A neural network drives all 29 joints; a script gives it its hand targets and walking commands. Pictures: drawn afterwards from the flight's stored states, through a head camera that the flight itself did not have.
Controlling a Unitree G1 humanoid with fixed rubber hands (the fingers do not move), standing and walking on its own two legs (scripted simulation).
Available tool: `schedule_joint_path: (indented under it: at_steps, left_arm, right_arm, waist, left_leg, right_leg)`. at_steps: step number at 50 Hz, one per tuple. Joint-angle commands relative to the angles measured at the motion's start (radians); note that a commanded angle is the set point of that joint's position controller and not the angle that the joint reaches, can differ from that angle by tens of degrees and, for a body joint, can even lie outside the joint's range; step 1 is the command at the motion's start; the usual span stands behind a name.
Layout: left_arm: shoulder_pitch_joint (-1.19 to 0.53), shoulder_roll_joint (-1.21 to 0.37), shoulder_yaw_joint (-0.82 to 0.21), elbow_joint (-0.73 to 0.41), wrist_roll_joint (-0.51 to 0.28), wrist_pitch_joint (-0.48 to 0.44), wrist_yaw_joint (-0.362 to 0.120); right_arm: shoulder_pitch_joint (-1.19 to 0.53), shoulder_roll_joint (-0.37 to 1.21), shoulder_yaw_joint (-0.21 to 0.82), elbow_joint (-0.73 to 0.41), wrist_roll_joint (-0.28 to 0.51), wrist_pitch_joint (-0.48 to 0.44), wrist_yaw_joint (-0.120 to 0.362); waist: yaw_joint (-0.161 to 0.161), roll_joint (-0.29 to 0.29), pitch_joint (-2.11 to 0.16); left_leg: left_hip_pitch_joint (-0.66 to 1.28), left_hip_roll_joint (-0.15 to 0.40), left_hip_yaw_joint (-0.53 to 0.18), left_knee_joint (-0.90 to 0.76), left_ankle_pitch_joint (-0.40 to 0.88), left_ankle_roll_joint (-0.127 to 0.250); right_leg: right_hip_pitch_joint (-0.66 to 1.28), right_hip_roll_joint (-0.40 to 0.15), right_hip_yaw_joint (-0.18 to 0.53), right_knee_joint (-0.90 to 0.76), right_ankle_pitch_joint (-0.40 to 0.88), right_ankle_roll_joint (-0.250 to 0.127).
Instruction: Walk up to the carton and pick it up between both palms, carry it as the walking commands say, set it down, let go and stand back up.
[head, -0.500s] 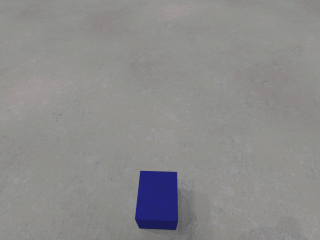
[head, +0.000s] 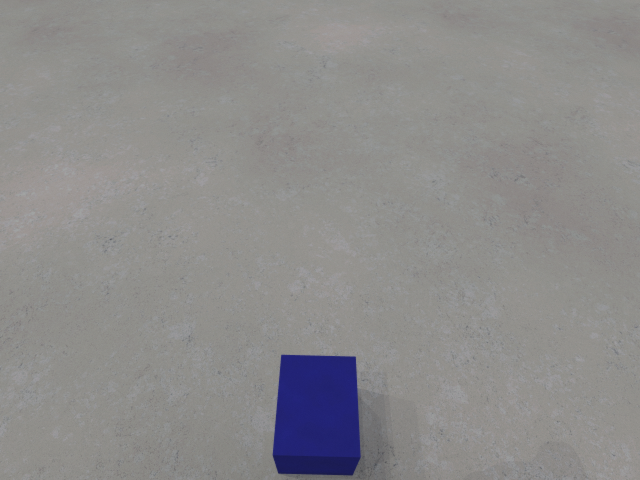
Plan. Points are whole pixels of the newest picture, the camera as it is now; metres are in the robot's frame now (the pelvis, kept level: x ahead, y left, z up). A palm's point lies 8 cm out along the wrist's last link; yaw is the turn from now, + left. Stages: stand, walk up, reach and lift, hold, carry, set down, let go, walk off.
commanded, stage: walk up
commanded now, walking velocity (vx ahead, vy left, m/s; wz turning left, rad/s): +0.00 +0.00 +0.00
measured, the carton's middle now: (316, 415) +0.39 +0.01 -0.67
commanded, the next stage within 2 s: stand in 0.14 s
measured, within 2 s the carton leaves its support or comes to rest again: neither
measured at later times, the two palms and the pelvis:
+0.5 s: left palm out of the picture -0.03 +0.23 -0.14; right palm out of the picture -0.03 -0.21 -0.15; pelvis +0.00 +0.00 +0.00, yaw +0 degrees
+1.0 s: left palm out of the picture +0.12 +0.21 -0.16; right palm out of the picture +0.11 -0.21 -0.16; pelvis -0.03 -0.01 -0.03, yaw +2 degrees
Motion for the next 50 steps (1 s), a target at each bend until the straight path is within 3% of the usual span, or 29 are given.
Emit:
schedule_joint_path:
  at_steps: [1, 4, 7, 8, 14, 16, 17, 18, 23, 25, 26, 27, 28, 29, 31, 32, 33, 34, 35, 36, 37, 38, 40, 43, 45, 46, 47, 48, 50]
  left_arm:
    - [0.095, 0.076, 0.008, -0.011, 0.000, -0.005, 0.008]
    - [0.080, 0.089, 0.010, -0.010, -0.002, -0.005, 0.005]
    - [0.102, 0.085, 0.009, -0.003, -0.004, 0.000, 0.008]
    - [0.086, 0.097, 0.014, -0.012, 0.009, -0.002, 0.009]
    - [0.109, 0.103, 0.015, -0.013, 0.005, -0.007, 0.012]
    - [0.111, 0.102, 0.012, -0.023, 0.004, -0.009, 0.007]
    - [0.117, 0.099, 0.015, -0.021, 0.003, -0.009, 0.008]
    - [0.121, 0.105, 0.017, -0.024, 0.000, -0.007, 0.008]
    - [0.107, 0.112, 0.018, -0.031, 0.003, -0.006, 0.007]
    - [0.113, 0.108, 0.020, -0.040, 0.003, -0.006, 0.009]
    - [0.122, 0.094, 0.017, -0.029, 0.006, -0.006, 0.005]
    - [-0.763, 0.111, -0.064, -0.678, -0.089, 0.010, -0.006]
    - [-0.559, 0.198, -0.011, -0.527, -0.071, 0.111, 0.016]
    - [-0.533, 0.157, -0.054, -0.570, -0.134, 0.183, 0.015]
    - [-0.432, 0.161, -0.021, -0.558, -0.144, 0.344, 0.007]
    - [-0.377, 0.169, -0.032, -0.515, -0.144, 0.435, 0.003]
    - [-0.273, 0.156, -0.047, -0.464, -0.119, 0.525, -0.002]
    - [-0.208, 0.172, -0.029, -0.461, -0.089, 0.589, -0.005]
    - [-0.138, 0.160, -0.023, -0.446, -0.087, 0.633, 0.005]
    - [-0.083, 0.153, 0.009, -0.440, -0.040, 0.664, -0.002]
    - [-0.044, 0.146, 0.011, -0.453, -0.024, 0.658, -0.007]
    - [-0.050, 0.121, 0.019, -0.470, -0.003, 0.658, -0.023]
    - [-0.144, 0.129, 0.043, -0.512, 0.023, 0.612, -0.058]
    - [-0.315, 0.120, 0.064, -0.667, 0.060, 0.515, -0.082]
    - [-0.393, 0.097, 0.090, -0.715, 0.065, 0.443, -0.084]
    - [-0.399, 0.101, 0.100, -0.720, 0.055, 0.401, -0.092]
    - [-0.411, 0.096, 0.128, -0.723, 0.067, 0.374, -0.086]
    - [-0.456, 0.081, 0.148, -0.748, 0.073, 0.333, -0.082]
    - [-0.420, 0.087, 0.131, -0.718, 0.050, 0.329, -0.082]
  right_arm:
    - [0.101, -0.115, -0.025, -0.014, -0.005, -0.009, -0.006]
    - [0.097, -0.108, -0.024, -0.007, -0.001, -0.011, -0.002]
    - [0.094, -0.094, -0.019, -0.014, -0.002, -0.008, -0.001]
    - [0.101, -0.097, -0.020, -0.022, -0.005, -0.009, -0.001]
    - [0.098, -0.096, -0.021, -0.029, -0.006, -0.013, 0.001]
    - [0.117, -0.118, -0.023, -0.028, 0.000, -0.014, -0.001]
    - [0.120, -0.119, -0.021, -0.027, 0.001, -0.015, -0.002]
    - [0.104, -0.102, -0.022, -0.033, -0.004, -0.012, -0.003]
    - [0.099, -0.133, -0.028, -0.051, -0.005, -0.009, 0.001]
    - [0.118, -0.129, -0.024, -0.044, -0.005, -0.013, -0.002]
    - [0.105, -0.140, -0.032, -0.052, -0.005, -0.012, -0.002]
    - [-0.776, -0.254, 0.012, -0.781, 0.059, 0.007, 0.006]
    - [-0.549, -0.255, 0.004, -0.571, 0.062, 0.116, -0.016]
    - [-0.567, -0.271, 0.025, -0.598, 0.080, 0.188, -0.018]
    - [-0.452, -0.225, 0.001, -0.598, 0.093, 0.339, -0.008]
    - [-0.367, -0.184, 0.016, -0.535, 0.102, 0.449, 0.000]
    - [-0.256, -0.193, 0.005, -0.528, 0.085, 0.537, 0.009]
    - [-0.136, -0.174, 0.037, -0.502, 0.082, 0.604, 0.016]
    - [-0.092, -0.173, 0.050, -0.519, 0.076, 0.656, 0.020]
    - [-0.035, -0.138, 0.035, -0.492, 0.077, 0.673, 0.017]
    - [-0.029, -0.106, 0.028, -0.502, 0.069, 0.670, 0.015]
    - [-0.043, -0.077, -0.012, -0.520, 0.052, 0.663, 0.004]
    - [-0.133, -0.062, -0.025, -0.602, 0.010, 0.622, 0.014]
    - [-0.243, -0.078, -0.079, -0.704, -0.028, 0.533, 0.018]
    - [-0.318, -0.089, -0.087, -0.743, -0.039, 0.467, 0.025]
    - [-0.391, -0.093, -0.108, -0.816, -0.046, 0.419, 0.024]
    - [-0.397, -0.084, -0.102, -0.834, -0.035, 0.393, 0.028]
    - [-0.439, -0.091, -0.110, -0.844, -0.046, 0.345, 0.033]
    - [-0.437, -0.096, -0.124, -0.843, -0.028, 0.330, 0.032]
  waist:
    - [0.002, 0.009, 0.010]
    - [-0.004, -0.003, 0.031]
    - [0.004, 0.044, 0.066]
    - [-0.013, 0.032, 0.058]
    - [-0.004, 0.011, 0.060]
    - [-0.015, 0.036, 0.039]
    - [-0.005, -0.002, 0.004]
    - [-0.003, 0.030, 0.037]
    - [-0.008, -0.012, 0.029]
    - [-0.011, 0.034, 0.050]
    - [-0.010, -0.005, 0.042]
    - [0.019, 0.013, -0.178]
    - [-0.037, -0.013, -0.095]
    - [-0.025, -0.023, -0.089]
    - [0.012, 0.053, -0.091]
    - [0.019, 0.014, -0.095]
    - [-0.011, -0.002, -0.115]
    - [-0.022, 0.021, -0.155]
    - [-0.018, -0.004, -0.188]
    - [-0.001, 0.003, -0.174]
    - [0.002, -0.041, -0.209]
    - [-0.018, -0.061, -0.229]
    - [-0.048, -0.081, -0.231]
    - [-0.060, 0.000, -0.293]
    - [-0.035, 0.048, -0.345]
    - [-0.046, 0.021, -0.409]
    - [-0.029, 0.055, -0.467]
    - [-0.031, 0.034, -0.493]
    - [-0.029, 0.062, -0.581]
  left_leg:
    - [-0.009, 0.094, -0.038, -0.055, 0.303, 0.033]
    - [-0.018, 0.092, -0.046, -0.053, 0.282, 0.039]
    - [-0.052, 0.090, -0.047, -0.069, 0.234, 0.034]
    - [-0.058, 0.086, -0.058, -0.073, 0.225, 0.038]
    - [-0.078, 0.098, -0.076, -0.076, 0.205, 0.046]
    - [-0.064, 0.085, -0.063, -0.060, 0.216, 0.041]
    - [-0.051, 0.089, -0.062, -0.065, 0.216, 0.041]
    - [-0.057, 0.090, -0.065, -0.065, 0.209, 0.039]
    - [-0.044, 0.087, -0.057, -0.065, 0.182, 0.038]
    - [-0.065, 0.087, -0.058, -0.067, 0.175, 0.034]
    - [-0.053, 0.087, -0.058, -0.066, 0.163, 0.043]
    - [-0.401, -0.084, -0.053, 0.141, -0.155, 0.048]
    - [-0.460, -0.035, -0.050, 0.145, -0.230, 0.043]
    - [-0.461, -0.024, -0.041, 0.167, -0.212, 0.037]
    - [-0.405, -0.033, -0.002, 0.180, -0.214, 0.059]
    - [-0.473, -0.046, -0.029, 0.169, -0.233, 0.084]
    - [-0.494, -0.059, -0.046, 0.180, -0.203, 0.088]
    - [-0.488, -0.057, -0.077, 0.204, -0.119, 0.087]
    - [-0.490, -0.057, -0.096, 0.222, -0.001, 0.085]
    - [-0.483, -0.069, -0.108, 0.233, 0.089, 0.074]
    - [-0.434, -0.076, -0.127, 0.237, 0.180, 0.073]
    - [-0.424, -0.099, -0.130, 0.251, 0.289, 0.066]
    - [-0.436, -0.108, -0.126, 0.251, 0.296, 0.058]
    - [-0.505, -0.109, -0.127, 0.282, 0.371, 0.040]
    - [-0.524, -0.098, -0.130, 0.343, 0.402, 0.033]
    - [-0.503, -0.093, -0.138, 0.388, 0.426, 0.029]
    - [-0.513, -0.091, -0.140, 0.429, 0.456, 0.029]
    - [-0.541, -0.087, -0.134, 0.476, 0.463, 0.012]
    - [-0.517, -0.088, -0.143, 0.508, 0.453, 0.014]
  right_leg:
    - [0.003, -0.069, 0.016, -0.031, 0.208, -0.022]
    - [-0.011, -0.072, 0.027, -0.034, 0.198, -0.028]
    - [-0.019, -0.070, 0.014, -0.040, 0.158, -0.017]
    - [-0.009, -0.065, 0.023, -0.041, 0.170, -0.018]
    - [0.003, -0.071, 0.027, -0.037, 0.179, -0.019]
    - [-0.003, -0.081, 0.043, -0.038, 0.184, -0.027]
    - [0.016, -0.081, 0.038, -0.029, 0.204, -0.027]
    - [0.001, -0.079, 0.040, -0.040, 0.187, -0.021]
    - [-0.024, -0.073, 0.023, -0.042, 0.174, -0.018]
    - [-0.018, -0.075, 0.035, -0.051, 0.163, -0.019]
    - [-0.023, -0.078, 0.031, -0.047, 0.174, -0.017]
    - [-0.210, 0.050, 0.005, 0.136, -0.168, -0.087]
    - [-0.221, 0.059, -0.011, 0.165, -0.190, -0.079]
    - [-0.197, 0.045, -0.017, 0.199, -0.190, -0.093]
    - [-0.165, 0.030, 0.023, 0.194, -0.171, -0.093]
    - [-0.107, 0.045, 0.002, 0.197, -0.136, -0.077]
    - [-0.115, 0.047, 0.007, 0.210, -0.094, -0.072]
    - [-0.119, 0.053, 0.037, 0.227, -0.020, -0.081]
    - [-0.141, 0.063, 0.040, 0.246, 0.097, -0.076]
    - [-0.145, 0.061, 0.067, 0.227, 0.168, -0.071]
    - [-0.180, 0.070, 0.069, 0.230, 0.241, -0.060]
    - [-0.157, 0.074, 0.077, 0.221, 0.348, -0.051]
    - [-0.177, 0.080, 0.065, 0.245, 0.391, -0.041]
    - [-0.186, 0.081, 0.069, 0.299, 0.520, -0.046]
    - [-0.235, 0.081, 0.061, 0.348, 0.499, -0.038]
    - [-0.266, 0.077, 0.054, 0.379, 0.512, -0.043]
    - [-0.299, 0.085, 0.062, 0.415, 0.506, -0.032]
    - [-0.343, 0.084, 0.071, 0.427, 0.511, -0.030]
    - [-0.441, 0.090, 0.040, 0.463, 0.434, -0.011]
